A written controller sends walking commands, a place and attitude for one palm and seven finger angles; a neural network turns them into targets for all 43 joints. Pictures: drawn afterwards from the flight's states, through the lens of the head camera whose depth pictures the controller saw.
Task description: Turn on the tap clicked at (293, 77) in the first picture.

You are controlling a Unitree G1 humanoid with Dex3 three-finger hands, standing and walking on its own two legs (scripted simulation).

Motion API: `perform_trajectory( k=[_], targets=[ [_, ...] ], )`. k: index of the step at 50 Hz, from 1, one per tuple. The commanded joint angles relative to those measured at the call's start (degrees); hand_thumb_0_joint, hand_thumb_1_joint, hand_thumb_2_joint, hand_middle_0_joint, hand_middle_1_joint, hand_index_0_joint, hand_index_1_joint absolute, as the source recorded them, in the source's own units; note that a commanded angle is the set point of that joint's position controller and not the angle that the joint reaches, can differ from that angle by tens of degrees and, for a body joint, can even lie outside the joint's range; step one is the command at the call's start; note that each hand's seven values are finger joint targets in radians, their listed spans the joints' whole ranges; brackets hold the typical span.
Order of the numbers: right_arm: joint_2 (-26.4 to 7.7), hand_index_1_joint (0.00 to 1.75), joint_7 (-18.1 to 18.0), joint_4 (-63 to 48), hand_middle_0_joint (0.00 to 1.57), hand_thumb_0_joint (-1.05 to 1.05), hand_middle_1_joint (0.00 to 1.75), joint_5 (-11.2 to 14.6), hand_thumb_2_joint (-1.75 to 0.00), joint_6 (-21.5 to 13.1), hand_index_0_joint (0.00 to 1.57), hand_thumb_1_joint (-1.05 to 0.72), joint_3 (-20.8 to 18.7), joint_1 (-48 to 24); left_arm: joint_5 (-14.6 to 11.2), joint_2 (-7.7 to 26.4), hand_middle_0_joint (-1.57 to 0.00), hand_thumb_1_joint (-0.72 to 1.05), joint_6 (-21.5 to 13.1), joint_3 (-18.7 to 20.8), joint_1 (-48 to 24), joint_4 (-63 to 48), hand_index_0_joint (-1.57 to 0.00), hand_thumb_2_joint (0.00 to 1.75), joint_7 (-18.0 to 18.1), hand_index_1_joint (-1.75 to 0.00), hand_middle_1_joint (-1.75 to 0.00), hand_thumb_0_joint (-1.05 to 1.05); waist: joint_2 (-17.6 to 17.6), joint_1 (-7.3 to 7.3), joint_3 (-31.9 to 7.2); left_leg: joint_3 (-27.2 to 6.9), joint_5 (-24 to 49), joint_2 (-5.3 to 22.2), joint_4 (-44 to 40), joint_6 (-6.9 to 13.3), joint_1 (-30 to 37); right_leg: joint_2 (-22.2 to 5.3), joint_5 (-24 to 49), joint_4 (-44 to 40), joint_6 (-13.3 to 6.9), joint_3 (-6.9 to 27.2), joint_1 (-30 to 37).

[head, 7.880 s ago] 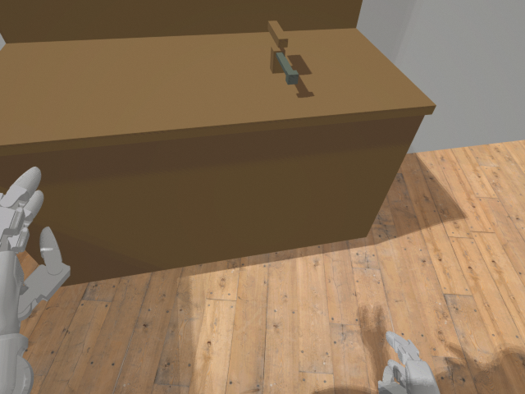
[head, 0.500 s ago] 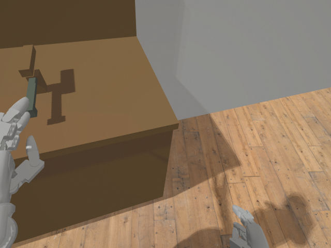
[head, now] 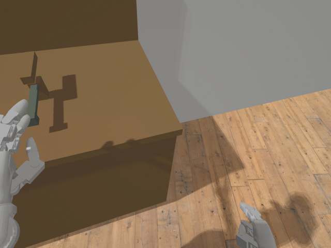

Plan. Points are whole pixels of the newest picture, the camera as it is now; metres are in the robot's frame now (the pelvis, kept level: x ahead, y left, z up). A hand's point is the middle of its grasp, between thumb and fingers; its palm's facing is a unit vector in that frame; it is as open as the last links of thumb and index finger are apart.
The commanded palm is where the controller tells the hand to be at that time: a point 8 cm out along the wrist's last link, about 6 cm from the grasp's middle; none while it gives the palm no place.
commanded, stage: look again from close up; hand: left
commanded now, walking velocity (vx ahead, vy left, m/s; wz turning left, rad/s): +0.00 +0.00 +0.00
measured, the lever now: (31, 119) +0.39 +0.40 +0.05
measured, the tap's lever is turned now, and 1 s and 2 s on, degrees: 0 0 0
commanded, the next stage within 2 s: shuffle to correct the standing spot in 0.22 s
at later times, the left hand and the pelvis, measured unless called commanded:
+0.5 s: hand (41, 172) +0.21 +0.24 +0.15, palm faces +0.40 -0.85 -0.36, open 7.4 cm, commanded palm +0.15 +0.28 +0.17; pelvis +0.00 +0.00 +0.00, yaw +1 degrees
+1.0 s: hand (42, 145) +0.26 +0.27 +0.15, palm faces +0.42 -0.82 -0.38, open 7.4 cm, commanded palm +0.20 +0.30 +0.17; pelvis +0.04 +0.02 -0.03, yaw +1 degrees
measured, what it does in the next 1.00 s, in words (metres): stands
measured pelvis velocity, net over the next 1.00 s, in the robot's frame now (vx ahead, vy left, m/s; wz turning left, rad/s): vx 0.04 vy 0.02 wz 0.01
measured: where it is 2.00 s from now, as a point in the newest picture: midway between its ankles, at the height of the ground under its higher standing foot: outside the picture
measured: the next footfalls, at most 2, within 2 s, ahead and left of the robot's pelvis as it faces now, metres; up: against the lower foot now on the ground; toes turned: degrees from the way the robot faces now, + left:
right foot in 1.24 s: +0.16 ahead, -0.07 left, +0.00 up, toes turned +3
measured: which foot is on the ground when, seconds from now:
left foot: down 0.00-1.00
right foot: down 0.00-0.98, up 1.00-1.00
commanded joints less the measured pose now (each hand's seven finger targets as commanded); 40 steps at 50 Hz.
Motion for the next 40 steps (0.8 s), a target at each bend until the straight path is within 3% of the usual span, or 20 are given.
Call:
perform_trajectory(
  k=[1,13,17,20,23,26,30,31,33,36,38,40],
  targets=[
    [-7.23,0.3,-0.78,-8.95,0.2,0.0,0.3,0.14,-0.9,-2.86,0.2,-0.9,-2.91,-5.08,-0.19,10.1,-0.2,0.9,-4.03,6.48,-3.67,-12.81,-0.2,0.9,0.97,-0.3,-0.3,0.0,4.81,-0.16,-9.44,-2.41,11.26,2.67,-3.46,-3.05,4.3,0.34,9.98,-1.04,-1.09,0.06,2.4],
    [-7.19,0.3,-0.92,-8.45,0.2,0.0,0.3,0.45,-0.9,-2.56,0.2,-0.9,-3.14,-4.95,-0.36,9.04,-0.2,0.9,-3.84,5.81,-2.44,-11.27,-0.2,0.9,1.03,-0.3,-0.3,0.0,3.55,-0.32,-7.69,-2.23,6.74,2.31,-3.87,-2.79,3.21,0.28,7.11,-2.44,-0.98,0.34,0.88],
    [-7.37,0.3,-1.11,-8.25,0.2,0.0,0.3,0.36,-0.9,-2.41,0.2,-0.9,-3.28,-4.93,-0.2,9.11,-0.2,0.9,-3.97,5.66,-3.57,-11.77,-0.2,0.9,1.06,-0.3,-0.3,0.0,5.12,-0.44,-7.78,-2.27,4.1,2.21,-4.3,-2.57,2.52,0.19,5.24,-2.02,-0.99,0.22,1.45],
    [-7.52,0.3,-0.95,-8.17,0.2,0.0,0.3,0.22,-0.9,-2.44,0.2,-0.9,-3.69,-4.87,-0.17,9.0,-0.2,0.9,-3.88,5.64,-2.45,-10.23,-0.2,0.9,1.11,-0.3,-0.3,0.0,2.31,-0.6,-7.28,-1.94,-2.64,1.79,-2.25,-1.44,0.49,-1.14,-0.41,-2.35,-1.62,0.85,0.72],
    [-7.69,0.3,-0.95,-7.98,0.2,0.0,0.3,0.12,-0.9,-2.49,0.2,-0.9,-3.99,-5.06,-0.13,9.14,-0.2,0.9,-3.87,5.63,-3.01,-10.56,-0.2,0.9,1.23,-0.3,-0.3,0.0,1.83,-0.95,-5.28,-1.9,-7.74,1.51,0.45,-0.76,-1.64,-2.81,-9.11,-2.5,-2.63,2.7,-2.32],
    [-8.1,0.3,-0.9,-7.78,0.2,0.0,0.3,0.17,-0.9,-2.55,0.2,-0.9,-4.11,-5.32,-0.1,9.86,-0.2,0.9,-4.14,5.82,-5.14,-12.0,-0.2,0.9,1.36,-0.3,-0.3,0.0,3.09,-1.37,-3.45,-2.72,-8.72,1.64,2.58,-0.33,-2.81,-4.07,-12.3,-0.42,-3.6,3.8,-4.61],
    [-8.03,0.3,-0.72,-7.68,0.2,0.0,0.3,0.44,-0.9,-2.91,0.2,-0.9,-4.13,-4.91,0.09,9.53,-0.2,0.9,-4.7,6.03,-5.23,-12.38,-0.2,0.9,1.5,-0.3,-0.3,0.0,3.29,-1.06,-4.43,-4.87,-6.17,2.83,3.98,0.96,-3.75,-3.68,-7.19,6.23,-3.85,3.12,-3.26],
    [-8.09,0.3,-0.78,-7.62,0.2,0.0,0.3,0.45,-0.9,-2.96,0.2,-0.9,-4.03,-5.14,0.04,10.2,-0.2,0.9,-4.85,6.62,-6.06,-13.32,-0.2,0.9,1.64,-0.3,-0.3,0.0,5.63,-1.26,-4.72,-5.79,-4.91,3.45,3.54,1.11,-3.47,-3.49,-5.21,8.68,-3.75,2.32,-3.23],
    [-8.12,0.3,-0.63,-7.76,0.2,0.0,0.3,0.69,-0.9,-3.13,0.2,-0.9,-4.07,-4.58,0.2,9.65,-0.2,0.9,-5.17,6.58,-4.88,-13.45,-0.2,0.9,1.67,-0.3,-0.3,0.0,7.11,-1.11,-5.65,-8.72,-0.24,5.45,3.16,2.26,-2.85,-2.11,-0.38,14.24,-2.99,-0.09,-3.08],
    [-8.17,0.3,-0.36,-7.95,0.2,0.0,0.3,0.8,-0.9,-3.42,0.2,-0.9,-4.06,-4.46,0.15,10.59,-0.2,0.9,-5.83,7.6,-4.28,-15.14,-0.2,0.9,1.75,-0.3,-0.3,0.0,8.57,-1.12,-7.24,-9.63,7.66,6.64,4.77,2.67,-1.63,-1.89,2.4,17.49,-2.66,-1.16,-3.36],
    [-8.0,0.3,0.08,-7.86,0.2,0.0,0.3,0.81,-0.9,-3.27,0.2,-0.9,-4.18,-3.92,0.28,9.96,-0.2,0.9,-6.16,7.58,-2.89,-14.76,-0.2,0.9,1.8,-0.3,-0.3,0.0,6.54,-1.03,-8.18,-8.74,11.29,6.56,7.34,2.38,-2.77,-2.51,4.41,16.87,-3.18,-0.63,-1.33],
    [-7.88,0.3,0.44,-8.0,0.2,0.0,0.3,1.13,-0.9,-2.88,0.2,-0.9,-4.47,-3.91,0.32,10.13,-0.2,0.9,-6.34,7.91,-2.08,-14.41,-0.2,0.9,1.79,-0.3,-0.3,0.0,2.15,-0.92,-8.83,-5.34,10.42,4.64,12.22,1.26,-6.69,-5.22,8.49,15.28,-4.86,3.18,2.66]
  ],
)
